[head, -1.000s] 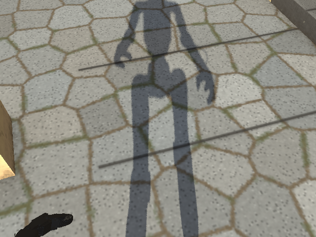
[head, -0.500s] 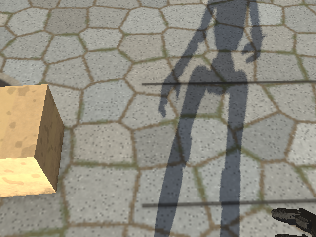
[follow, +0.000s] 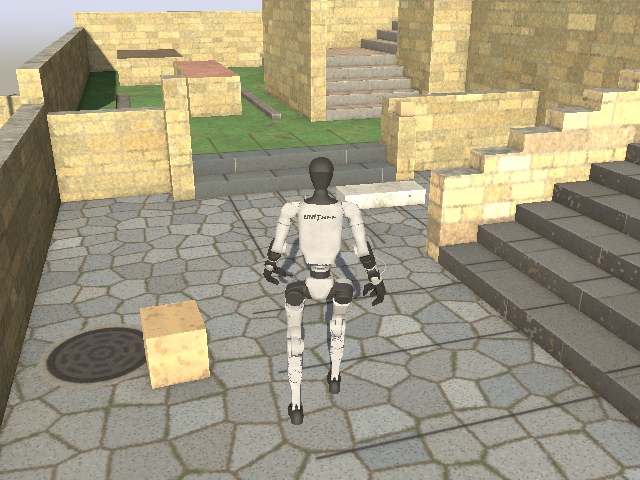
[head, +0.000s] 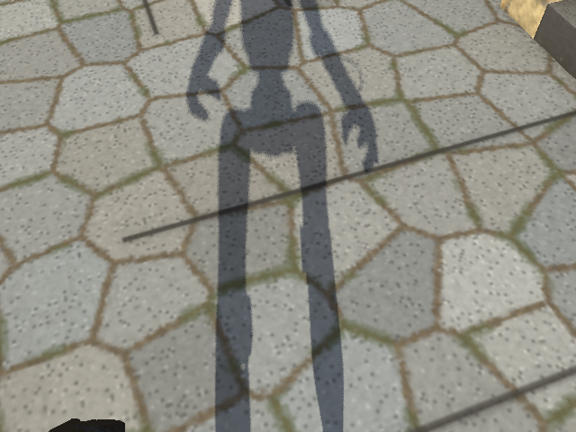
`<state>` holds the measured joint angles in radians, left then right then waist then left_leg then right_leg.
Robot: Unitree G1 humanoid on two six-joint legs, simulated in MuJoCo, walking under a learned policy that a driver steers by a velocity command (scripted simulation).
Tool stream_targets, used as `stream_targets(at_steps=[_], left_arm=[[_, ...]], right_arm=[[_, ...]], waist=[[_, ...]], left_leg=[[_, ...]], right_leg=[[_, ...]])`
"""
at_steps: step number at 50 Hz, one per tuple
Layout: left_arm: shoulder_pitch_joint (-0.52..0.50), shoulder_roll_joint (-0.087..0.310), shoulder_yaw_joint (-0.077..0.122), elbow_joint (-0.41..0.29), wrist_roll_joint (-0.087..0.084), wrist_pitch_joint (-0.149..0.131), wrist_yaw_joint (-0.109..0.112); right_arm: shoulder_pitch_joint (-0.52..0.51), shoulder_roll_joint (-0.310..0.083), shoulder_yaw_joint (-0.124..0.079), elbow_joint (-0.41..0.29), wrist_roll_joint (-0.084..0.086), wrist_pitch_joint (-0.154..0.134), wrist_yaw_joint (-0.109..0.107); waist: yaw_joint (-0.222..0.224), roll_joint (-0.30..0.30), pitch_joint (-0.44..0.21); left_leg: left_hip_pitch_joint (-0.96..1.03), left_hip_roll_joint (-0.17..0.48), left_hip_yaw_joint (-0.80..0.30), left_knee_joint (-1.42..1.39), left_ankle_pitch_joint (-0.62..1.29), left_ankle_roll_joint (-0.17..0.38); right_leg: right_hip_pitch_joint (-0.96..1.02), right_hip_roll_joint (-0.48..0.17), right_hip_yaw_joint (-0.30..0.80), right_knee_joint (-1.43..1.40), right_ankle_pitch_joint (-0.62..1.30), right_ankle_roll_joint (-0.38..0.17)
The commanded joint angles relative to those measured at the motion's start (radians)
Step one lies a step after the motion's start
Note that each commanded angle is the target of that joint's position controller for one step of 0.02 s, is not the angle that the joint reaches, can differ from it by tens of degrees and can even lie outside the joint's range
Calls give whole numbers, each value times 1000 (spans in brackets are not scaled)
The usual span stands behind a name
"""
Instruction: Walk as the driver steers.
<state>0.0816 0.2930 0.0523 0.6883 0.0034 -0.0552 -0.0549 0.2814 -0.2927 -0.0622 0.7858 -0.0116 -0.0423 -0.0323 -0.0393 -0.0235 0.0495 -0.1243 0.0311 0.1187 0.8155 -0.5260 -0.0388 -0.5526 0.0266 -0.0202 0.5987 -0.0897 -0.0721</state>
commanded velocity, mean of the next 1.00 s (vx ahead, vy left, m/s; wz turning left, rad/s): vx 0.05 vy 0.00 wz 0.34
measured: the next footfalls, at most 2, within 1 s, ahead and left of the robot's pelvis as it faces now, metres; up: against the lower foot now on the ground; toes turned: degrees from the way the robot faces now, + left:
left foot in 0.50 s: +0.12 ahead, +0.15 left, +0.00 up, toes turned +10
right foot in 0.96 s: +0.23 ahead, -0.05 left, +0.00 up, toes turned +29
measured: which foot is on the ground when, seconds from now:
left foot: up 0.00-0.48, down 0.50-0.96, up 0.98-1.00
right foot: down 0.00-0.50, up 0.52-0.94, down 0.96-1.00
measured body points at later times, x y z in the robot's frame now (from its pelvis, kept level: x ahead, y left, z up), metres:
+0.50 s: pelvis +0.10 +0.04 +0.02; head +0.13 +0.06 +0.47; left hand +0.23 +0.33 -0.10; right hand +0.25 -0.24 -0.08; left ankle +0.08 +0.15 -0.72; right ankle +0.13 -0.08 -0.71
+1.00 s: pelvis +0.13 +0.03 +0.02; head +0.17 +0.04 +0.47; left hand +0.17 +0.36 -0.07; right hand +0.41 -0.16 -0.07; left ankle +0.08 +0.14 -0.70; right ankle +0.20 -0.07 -0.72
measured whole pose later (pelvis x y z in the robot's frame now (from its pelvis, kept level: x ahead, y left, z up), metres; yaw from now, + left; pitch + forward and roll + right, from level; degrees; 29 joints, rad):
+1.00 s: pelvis +0.13 +0.03 +0.02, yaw +25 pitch +2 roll -1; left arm 0.10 0.29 0.08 0.75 0.01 -0.01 0.01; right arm 0.14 -0.32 -0.08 0.67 0.01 0.04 -0.04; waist -0.01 0.04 0.03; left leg -0.34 -0.11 -0.24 0.71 -0.46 0.00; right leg -0.29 0.05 0.05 0.50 -0.23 -0.01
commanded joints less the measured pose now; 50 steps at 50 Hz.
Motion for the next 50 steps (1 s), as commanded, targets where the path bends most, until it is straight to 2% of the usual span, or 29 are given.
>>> stream_targets(at_steps=[1,2,3,4,5,7,9,13,16,18,20,23,24,25,26,27,28,29,30,31,34,37,43,45,46,47,48,49,50], left_arm=[[222,214,63,-67,8,10,20],[162,148,43,-65,-2,13,23],[120,96,24,-58,-9,15,27],[89,63,11,-50,-4,16,30],[71,58,5,-42,14,14,29],[38,66,7,-20,34,2,29],[14,74,11,-2,36,-3,38],[15,122,28,22,28,23,64],[30,124,33,37,16,47,79],[33,122,36,41,11,60,86],[27,125,40,43,6,71,91],[3,136,47,43,-16,91,98],[31,128,48,56,-27,94,98],[48,94,43,50,-13,88,94],[-5,44,28,1,33,75,86],[-82,76,35,-18,25,63,86],[-76,98,45,-9,2,60,83],[-55,97,49,8,-7,61,86],[-46,102,52,20,-3,65,92],[-44,104,55,20,0,67,95],[-39,79,49,15,-9,64,92],[-63,71,45,7,-8,61,88],[-54,91,51,-6,-12,51,74],[-25,97,55,-6,-15,40,67],[9,98,59,1,-14,33,62],[50,107,64,16,-10,27,60],[78,158,74,13,5,27,63],[46,227,82,1,24,36,68],[65,190,73,-1,34,31,65]], right_arm=[[96,-150,-12,-77,18,-37,24],[25,-147,-11,-92,37,-32,24],[-8,-129,-7,-80,27,-20,13],[-15,-128,-11,-77,18,-2,4],[13,-119,-12,-65,20,18,1],[66,-80,-5,-41,21,36,-7],[58,-63,1,-31,15,40,-14],[-34,-103,-12,-53,25,54,-14],[-86,-108,-19,-79,26,63,-13],[-97,-96,-20,-88,25,63,-7],[-90,-83,-20,-89,26,59,2],[-25,-70,-24,-68,30,53,26],[-7,-91,-31,-65,25,51,31],[-1,-177,-54,-73,16,51,23],[1,-281,-78,-93,13,55,9],[52,-240,-69,-100,-14,44,14],[26,-218,-65,-101,-16,29,16],[-31,-201,-65,-109,2,23,11],[-64,-177,-58,-118,22,25,6],[-84,-166,-52,-124,31,31,0],[-78,-172,-56,-134,24,47,-9],[-79,-189,-62,-142,26,58,-16],[-122,-193,-64,-166,24,72,-3],[-149,-189,-62,-177,31,75,-3],[-173,-184,-60,-186,37,78,-5],[-182,-167,-53,-190,39,80,-10],[-132,-120,-39,-190,22,79,-12],[-62,-79,-29,-193,13,70,-10],[-58,-160,-51,-191,3,58,-11]], waist=[[122,-63,-539],[108,-25,-398],[82,44,-286],[52,24,-234],[21,-17,-212],[-8,-57,-196],[-9,-62,-198],[40,-71,-159],[64,-68,-104],[69,-64,-97],[63,-69,-111],[16,-82,-142],[5,-64,-138],[27,87,-139],[44,350,-117],[-36,272,-185],[-16,181,-178],[12,136,-167],[20,121,-160],[33,125,-161],[36,140,-168],[23,153,-157],[18,195,-137],[33,204,-138],[59,202,-139],[77,185,-143],[56,71,-186],[-10,-200,-157],[19,-226,-160]], left_leg=[[-521,-47,-259,656,-128,-19],[-560,1,-223,582,-51,-5],[-551,46,-202,494,-1,-9],[-478,74,-205,415,34,-11],[-367,79,-199,376,65,-14],[-266,72,-185,266,106,-29],[-232,76,-188,132,171,-35],[-274,76,-172,44,245,-30],[-356,78,-166,33,179,-25],[-374,72,-152,10,143,-21],[-347,53,-124,-44,122,-13],[-218,1,-60,-272,260,26],[-147,-4,-85,-396,400,60],[-32,112,-267,-463,644,120],[111,320,-559,-432,1071,286],[135,363,-604,-440,1073,400],[146,308,-527,-432,1030,367],[151,253,-465,-416,988,309],[144,231,-439,-413,974,277],[116,212,-421,-415,983,268],[104,177,-411,-420,958,265],[82,162,-437,-413,882,261],[-9,142,-549,-389,771,259],[-15,122,-591,-365,734,240],[-34,97,-597,-344,685,215],[-68,66,-577,-315,598,176],[-158,3,-507,-194,381,124],[-363,-176,-341,-8,-73,58],[-417,-140,-316,230,-191,5]], right_leg=[[867,-388,605,-130,640,-329],[737,-345,464,-140,561,-276],[588,-302,375,-167,509,-232],[451,-277,322,-201,472,-214],[324,-253,273,-236,459,-203],[218,-230,179,-277,492,-205],[215,-223,121,-288,477,-190],[269,-259,128,-347,144,-183],[338,-300,163,-364,-12,-189],[393,-320,164,-346,22,-189],[441,-330,141,-303,153,-181],[472,-306,71,-191,292,-126],[442,-270,34,-128,223,-68],[307,-186,-59,51,52,22],[-4,-16,-120,277,-443,121],[-95,17,19,456,-589,128],[-125,-11,67,532,-531,121],[-152,-25,80,537,-454,120],[-158,-38,88,519,-408,128],[-125,-37,88,513,-366,137],[-77,-12,76,420,-289,156],[-26,-4,85,279,-258,168],[114,24,99,103,-263,154],[174,30,97,-11,-233,139],[239,31,87,-125,-152,127],[329,4,83,-235,-21,110],[464,-153,214,-252,104,55],[538,-343,451,-252,391,-98],[477,-458,592,-278,394,-244]])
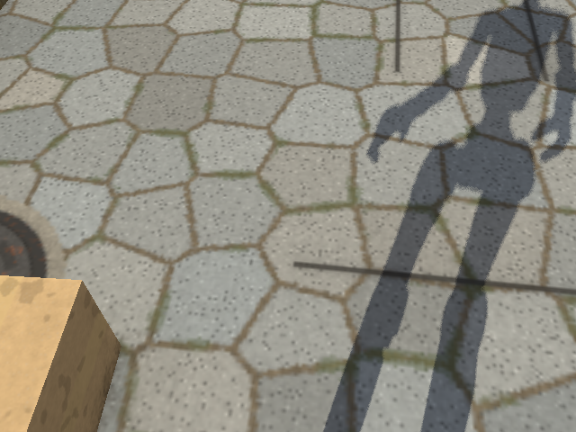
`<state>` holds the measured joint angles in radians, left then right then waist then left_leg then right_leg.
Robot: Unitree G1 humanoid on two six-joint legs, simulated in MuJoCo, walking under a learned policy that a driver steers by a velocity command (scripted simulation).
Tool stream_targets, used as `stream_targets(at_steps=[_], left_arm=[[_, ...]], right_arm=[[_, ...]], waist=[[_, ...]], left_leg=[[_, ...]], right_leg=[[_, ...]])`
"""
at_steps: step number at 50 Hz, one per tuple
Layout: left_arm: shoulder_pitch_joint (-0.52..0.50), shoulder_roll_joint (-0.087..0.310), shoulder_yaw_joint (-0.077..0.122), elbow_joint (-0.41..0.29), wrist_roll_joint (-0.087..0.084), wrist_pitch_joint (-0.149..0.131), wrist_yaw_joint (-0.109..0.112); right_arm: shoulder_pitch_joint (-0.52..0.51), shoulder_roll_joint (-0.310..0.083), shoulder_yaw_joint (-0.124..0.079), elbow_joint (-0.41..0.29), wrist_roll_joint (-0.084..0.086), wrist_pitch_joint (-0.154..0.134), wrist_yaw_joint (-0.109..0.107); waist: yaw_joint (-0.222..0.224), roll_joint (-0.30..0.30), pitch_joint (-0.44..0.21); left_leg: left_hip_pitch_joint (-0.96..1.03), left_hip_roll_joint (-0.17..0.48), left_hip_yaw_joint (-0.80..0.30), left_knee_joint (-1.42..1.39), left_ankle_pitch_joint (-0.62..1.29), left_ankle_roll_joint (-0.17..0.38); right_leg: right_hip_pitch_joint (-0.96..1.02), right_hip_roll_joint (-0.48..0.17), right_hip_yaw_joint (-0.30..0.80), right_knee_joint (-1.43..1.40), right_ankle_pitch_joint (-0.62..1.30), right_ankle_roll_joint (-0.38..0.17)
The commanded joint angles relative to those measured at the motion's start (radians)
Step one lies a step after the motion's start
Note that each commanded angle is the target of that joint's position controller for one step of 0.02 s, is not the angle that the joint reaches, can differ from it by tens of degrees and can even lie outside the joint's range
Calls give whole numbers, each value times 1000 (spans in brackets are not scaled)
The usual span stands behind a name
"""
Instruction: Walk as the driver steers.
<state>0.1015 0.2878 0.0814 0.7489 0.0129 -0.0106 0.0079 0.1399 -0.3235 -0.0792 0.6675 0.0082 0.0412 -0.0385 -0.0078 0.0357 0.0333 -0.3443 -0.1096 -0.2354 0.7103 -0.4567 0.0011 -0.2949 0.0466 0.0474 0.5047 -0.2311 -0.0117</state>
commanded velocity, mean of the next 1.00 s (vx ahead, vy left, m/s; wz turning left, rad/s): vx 0.00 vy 0.00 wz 0.10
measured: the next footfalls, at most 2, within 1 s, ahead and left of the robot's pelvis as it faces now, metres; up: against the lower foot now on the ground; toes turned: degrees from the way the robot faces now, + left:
left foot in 0.30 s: +0.02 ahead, +0.14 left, +0.00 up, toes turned +0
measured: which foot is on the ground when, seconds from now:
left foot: up 0.00-0.28, down 0.30-1.00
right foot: down 0.00-1.00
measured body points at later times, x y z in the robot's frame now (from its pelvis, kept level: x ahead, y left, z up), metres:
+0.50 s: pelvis +0.00 +0.03 +0.00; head +0.01 +0.04 +0.45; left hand +0.09 +0.30 -0.12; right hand +0.15 -0.22 -0.10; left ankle -0.02 +0.14 -0.73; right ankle +0.01 -0.12 -0.73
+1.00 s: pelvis +0.01 +0.03 +0.00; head +0.01 +0.04 +0.45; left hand +0.05 +0.31 -0.14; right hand +0.10 -0.22 -0.13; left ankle -0.02 +0.14 -0.73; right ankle +0.01 -0.12 -0.73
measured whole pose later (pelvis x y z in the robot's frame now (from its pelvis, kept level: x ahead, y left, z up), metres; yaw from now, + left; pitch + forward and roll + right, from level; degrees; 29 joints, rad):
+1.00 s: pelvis +0.01 +0.03 +0.00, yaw +3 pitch -2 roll +0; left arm 0.19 0.26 0.04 1.02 0.00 0.01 0.04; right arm 0.21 -0.24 -0.02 0.94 -0.01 -0.01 -0.02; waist 0.02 0.00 0.04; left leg -0.16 -0.03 -0.04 0.49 -0.30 0.01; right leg -0.19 -0.04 0.03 0.48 -0.26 0.05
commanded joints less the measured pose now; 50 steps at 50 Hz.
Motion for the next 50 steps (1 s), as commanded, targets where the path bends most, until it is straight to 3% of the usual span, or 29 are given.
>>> stream_targets(at_steps=[1,2,3,5,7,9,11,13,14,15,16,17,18,19,22,31,50], left_arm=[[11,153,30,-73,15,-18,5],[-28,125,23,-73,3,-16,7],[-43,110,15,-75,-9,-14,10],[-30,105,6,-60,-11,-6,16],[-8,99,2,-46,-7,0,21],[2,118,5,-38,-8,8,20],[32,149,11,-25,-13,14,15],[25,143,3,-17,-26,17,11],[62,125,-5,-1,-30,11,9],[88,105,-15,2,-12,-3,1],[123,64,-27,-2,11,-19,-9],[79,61,-32,3,16,-20,-6],[42,82,-27,7,15,-17,-4],[30,87,-25,16,9,-14,0],[55,94,-23,37,1,-1,10],[72,94,-21,117,-6,3,21],[103,84,-27,250,-12,17,39]], right_arm=[[79,-183,-53,-51,-4,-25,-4],[74,-174,-57,-30,1,-17,-6],[69,-151,-53,-22,1,-8,-9],[50,-91,-33,-28,3,-4,-5],[24,-50,-14,-39,4,-9,-2],[-1,-23,4,-44,-2,-13,4],[4,-45,1,-34,4,-15,8],[65,-48,-2,3,1,-17,12],[68,-63,-3,8,-7,-18,13],[74,-111,-9,-2,-17,-17,6],[47,-170,-19,-3,-26,-11,0],[12,-83,2,-3,-30,-16,13],[-5,-39,14,-3,-34,-24,23],[7,-43,14,9,-38,-30,25],[33,-51,18,34,-29,-51,25],[46,-38,28,85,-24,-60,24],[86,-31,43,245,-15,-63,18]], waist=[[-14,-193,-113],[-23,-150,-89],[-20,-146,-72],[-10,-165,-63],[6,-196,-85],[26,-223,-100],[43,-235,-105],[5,-208,-94],[4,-178,-85],[20,-96,-115],[78,92,-128],[54,111,-127],[40,77,-88],[26,63,-67],[31,63,-15],[26,-18,-22],[26,-25,-15]], left_leg=[[-205,32,32,455,-190,-50],[-205,42,41,486,-123,-64],[-210,45,45,489,-80,-76],[-170,45,80,429,-20,-94],[-126,73,129,263,-4,-103],[-28,106,176,81,-9,-102],[43,102,207,-58,46,-98],[165,90,233,-299,236,-68],[238,101,207,-399,336,-41],[348,192,105,-372,505,-6],[337,279,24,-313,589,69],[206,284,20,-330,424,116],[171,238,45,-341,298,93],[152,206,67,-344,255,65],[118,187,82,-335,289,37],[135,164,104,-311,366,38],[137,129,153,-313,380,26]], right_leg=[[187,-433,439,-180,465,-300],[165,-357,335,-168,388,-246],[157,-313,275,-169,339,-212],[140,-260,192,-176,364,-202],[183,-241,151,-168,382,-203],[182,-241,135,-157,397,-204],[184,-254,153,-143,406,-211],[144,-242,145,-114,371,-185],[104,-225,139,-109,314,-140],[30,-197,112,-75,213,-72],[-7,-103,11,-39,32,-7],[88,-92,-16,-57,-28,37],[107,-86,-20,-58,20,54],[107,-82,-25,-48,45,54],[102,-90,-14,-55,88,44],[127,-94,-12,-62,143,56],[140,-88,-21,-73,155,48]])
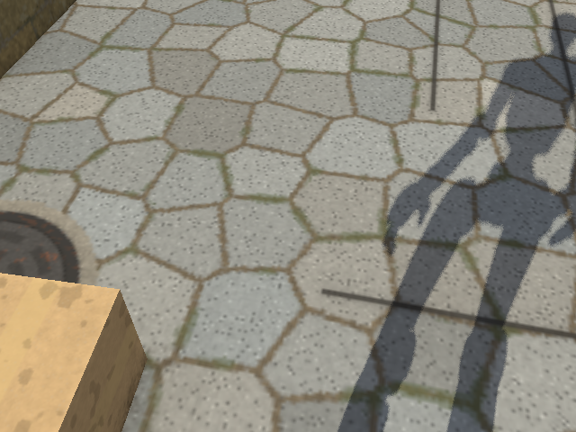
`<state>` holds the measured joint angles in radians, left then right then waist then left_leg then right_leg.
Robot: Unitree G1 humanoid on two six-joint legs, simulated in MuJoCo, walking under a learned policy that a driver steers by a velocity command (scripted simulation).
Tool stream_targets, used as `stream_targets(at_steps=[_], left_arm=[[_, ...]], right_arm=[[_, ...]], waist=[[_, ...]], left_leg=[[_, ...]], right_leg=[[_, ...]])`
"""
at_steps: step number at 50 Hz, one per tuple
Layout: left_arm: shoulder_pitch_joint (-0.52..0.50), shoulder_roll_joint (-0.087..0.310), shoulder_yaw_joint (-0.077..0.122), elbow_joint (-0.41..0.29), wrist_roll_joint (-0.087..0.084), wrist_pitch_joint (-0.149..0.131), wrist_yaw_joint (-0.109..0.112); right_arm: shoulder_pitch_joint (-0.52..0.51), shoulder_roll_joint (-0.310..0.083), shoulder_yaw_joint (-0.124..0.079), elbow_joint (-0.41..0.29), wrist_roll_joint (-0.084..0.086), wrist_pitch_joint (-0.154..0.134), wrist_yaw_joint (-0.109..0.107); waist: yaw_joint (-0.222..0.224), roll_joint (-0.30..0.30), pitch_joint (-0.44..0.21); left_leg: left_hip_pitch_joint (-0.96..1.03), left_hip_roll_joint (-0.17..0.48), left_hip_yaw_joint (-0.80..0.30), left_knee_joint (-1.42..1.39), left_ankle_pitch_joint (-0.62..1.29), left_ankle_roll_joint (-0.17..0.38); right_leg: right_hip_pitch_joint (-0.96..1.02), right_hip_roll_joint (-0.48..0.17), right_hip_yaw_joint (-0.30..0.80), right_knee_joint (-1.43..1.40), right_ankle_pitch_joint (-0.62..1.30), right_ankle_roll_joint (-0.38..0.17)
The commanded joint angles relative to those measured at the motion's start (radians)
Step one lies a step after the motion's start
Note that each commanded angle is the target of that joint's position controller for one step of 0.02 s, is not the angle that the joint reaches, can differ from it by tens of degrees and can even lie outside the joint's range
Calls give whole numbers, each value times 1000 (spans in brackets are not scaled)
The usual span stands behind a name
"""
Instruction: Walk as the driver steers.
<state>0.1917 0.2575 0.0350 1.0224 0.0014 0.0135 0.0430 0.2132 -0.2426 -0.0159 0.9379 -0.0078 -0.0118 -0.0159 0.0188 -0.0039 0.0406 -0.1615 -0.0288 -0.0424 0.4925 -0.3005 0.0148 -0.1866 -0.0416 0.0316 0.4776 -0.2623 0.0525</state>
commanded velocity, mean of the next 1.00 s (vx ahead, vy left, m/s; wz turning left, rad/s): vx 0.33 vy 0.00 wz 0.00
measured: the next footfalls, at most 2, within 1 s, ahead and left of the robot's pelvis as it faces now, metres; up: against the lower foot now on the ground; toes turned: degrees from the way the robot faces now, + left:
left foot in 0.82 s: +0.43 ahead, +0.08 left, +0.00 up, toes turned +1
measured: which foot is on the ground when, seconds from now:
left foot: down 0.00-0.34, up 0.36-0.80, down 0.82-1.00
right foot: down 0.00-0.82, up 0.84-1.00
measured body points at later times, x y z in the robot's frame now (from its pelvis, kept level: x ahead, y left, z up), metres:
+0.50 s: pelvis +0.08 -0.05 +0.01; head +0.09 -0.07 +0.46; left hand +0.04 +0.21 -0.13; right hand +0.18 -0.31 -0.13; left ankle +0.06 +0.10 -0.66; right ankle +0.02 -0.13 -0.74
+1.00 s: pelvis +0.35 +0.00 +0.00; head +0.37 +0.00 +0.45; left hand +0.42 +0.27 -0.13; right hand +0.43 -0.27 -0.13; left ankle +0.39 +0.08 -0.74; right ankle +0.32 -0.15 -0.65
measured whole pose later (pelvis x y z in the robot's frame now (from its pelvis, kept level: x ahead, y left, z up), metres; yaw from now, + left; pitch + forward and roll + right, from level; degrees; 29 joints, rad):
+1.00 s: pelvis +0.35 +0.00 +0.00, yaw -1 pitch +0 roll +2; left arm 0.26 0.27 0.04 0.94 -0.02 -0.10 0.01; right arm 0.20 -0.26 -0.05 0.96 0.00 -0.10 0.04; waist -0.01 -0.04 0.04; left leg -0.23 -0.07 0.07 0.36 -0.13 0.08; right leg -0.49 -0.09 0.04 1.16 -0.32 -0.04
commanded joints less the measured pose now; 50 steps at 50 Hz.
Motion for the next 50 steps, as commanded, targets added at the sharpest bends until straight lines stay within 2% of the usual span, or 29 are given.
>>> stream_targets(at_steps=[1,5,6,8,10,12,14,15,16,17,18,19,20,21,24,27,30,33,36,38,40,41,42,43,44,45,46,47,50], left_arm=[[15,113,19,-18,0,-7,5],[28,103,14,4,1,-8,5],[45,93,11,15,0,-7,5],[35,86,11,15,-10,-10,5],[-15,63,5,-17,-14,-34,-2],[-25,48,1,-34,-26,-68,-20],[17,50,2,-26,-35,-96,-38],[95,47,6,6,-35,-105,-44],[186,60,17,55,-27,-107,-46],[295,101,32,89,-16,-105,-45],[402,227,59,96,-20,-109,-52],[368,203,43,86,-2,-120,-59],[285,142,26,57,-7,-130,-58],[240,110,17,36,-9,-134,-60],[243,56,-4,25,-3,-121,-62],[297,81,-4,30,1,-104,-43],[298,110,-1,14,3,-96,-27],[340,121,4,23,-5,-98,-23],[340,130,15,26,-15,-93,-21],[310,153,26,12,-9,-83,-21],[280,155,28,-6,2,-64,-22],[286,124,14,-31,16,-65,-24],[431,-44,-28,-35,7,-88,-41],[345,46,-9,-33,-24,-120,-45],[234,108,11,-79,-54,-140,-45],[175,120,13,-93,-55,-149,-37],[150,118,23,-93,-41,-145,-29],[175,103,28,-90,-30,-132,-26],[178,57,27,-103,-20,-103,-22]], right_arm=[[14,-111,-19,-18,1,-10,-5],[24,-107,-16,9,4,-9,-7],[40,-106,-15,22,5,-7,-9],[51,-145,-29,28,17,0,-14],[100,-190,-44,34,25,-9,-13],[103,-207,-54,36,29,-31,-11],[40,-182,-51,13,37,-44,-7],[-22,-176,-50,-5,47,-42,-5],[-54,-158,-45,-20,43,-40,-3],[-68,-106,-29,-34,31,-45,0],[-71,-62,-19,-73,25,-60,-3],[-64,-98,-30,-77,44,-74,-3],[-46,-112,-34,-68,61,-85,4],[-32,-111,-35,-51,58,-92,12],[-74,-121,-52,-51,31,-99,27],[-146,-67,-40,-78,26,-87,38],[-281,-36,-22,-132,29,-85,40],[-365,-49,-17,-164,36,-87,52],[-395,-71,-20,-190,40,-94,67],[-325,-116,-40,-180,37,-98,68],[-52,-183,-81,-100,40,-91,55],[134,-242,-99,-53,27,-85,42],[217,-300,-110,-23,15,-83,49],[179,-202,-84,-18,25,-85,53],[69,-166,-72,-33,28,-91,51],[-22,-138,-63,-53,21,-99,51],[-71,-109,-56,-59,10,-106,56],[-89,-90,-50,-54,-2,-112,59],[-58,-109,-52,-21,7,-115,57]], waist=[[-1,14,-20],[-3,12,-11],[-3,20,-31],[-20,67,17],[-50,165,91],[-45,205,143],[-1,178,135],[49,151,113],[82,106,81],[110,-34,26],[123,-297,-20],[92,-244,7],[50,-146,82],[32,-108,94],[28,-95,66],[41,-87,53],[62,-77,86],[76,-89,114],[47,-85,118],[-12,-104,39],[-150,-121,-138],[-203,-44,-272],[-114,240,-450],[-148,181,-386],[-121,161,-195],[-83,56,-118],[-49,21,-67],[-11,41,-65],[21,58,-19]], left_leg=[[-48,47,-39,-96,220,12],[-53,43,-33,-98,200,10],[-46,36,-29,-109,90,15],[-83,55,-83,-153,-313,63],[-92,196,-291,-273,-563,150],[-122,314,-461,-338,-550,228],[-109,307,-403,-301,-414,207],[-177,252,-306,-259,-343,167],[-252,175,-206,-170,-241,127],[-339,85,-75,70,-122,73],[-512,-37,58,382,-174,7],[-599,-13,-32,585,-277,12],[-664,46,-68,677,-197,33],[-677,84,-55,684,-96,50],[-629,136,0,575,83,45],[-618,128,53,465,155,2],[-541,99,86,242,264,-20],[-477,74,102,109,332,-11],[-455,69,81,37,320,29],[-337,29,99,34,271,63],[10,-16,125,28,259,117],[333,154,-76,63,217,176],[651,414,-609,-67,-55,368],[584,398,-728,-210,-162,341],[418,367,-567,-238,-113,290],[251,334,-435,-267,11,263],[118,298,-329,-289,136,245],[40,267,-258,-315,187,232],[-75,246,-168,-385,211,245]], right_leg=[[31,1,-6,-46,184,-16],[26,3,-8,-48,174,-19],[29,20,-28,-39,82,-20],[-60,74,-83,49,-195,-38],[-210,81,-101,197,-237,-53],[-268,23,-41,313,-203,-90],[-229,-5,-29,215,-230,-132],[-63,9,-58,54,-141,-146],[112,47,-73,-23,-20,-131],[253,-52,96,-96,-57,-144],[367,-268,508,-272,-201,-260],[322,-357,700,-329,-296,-335],[290,-342,617,-323,-292,-321],[279,-289,495,-323,-244,-283],[281,-190,240,-329,137,-212],[269,-162,133,-335,367,-225],[178,-136,72,-376,359,-220],[171,-153,50,-404,340,-226],[258,-198,37,-365,442,-216],[321,-212,20,-250,751,-194],[268,-165,-21,71,980,-155],[31,-120,-30,364,689,-132],[-343,95,-6,750,-130,-66],[-463,81,117,885,-292,-86],[-539,27,93,904,-223,-105],[-494,-30,75,855,-125,-111],[-444,-64,59,794,-70,-108],[-373,-94,67,756,-38,-107],[-349,-120,46,653,-23,-87]])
